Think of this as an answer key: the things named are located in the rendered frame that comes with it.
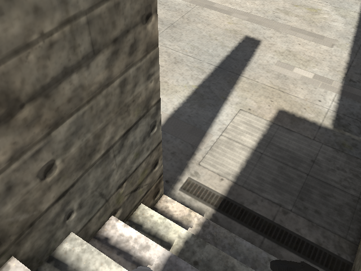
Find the stairs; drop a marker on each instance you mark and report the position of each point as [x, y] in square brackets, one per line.
[168, 237]

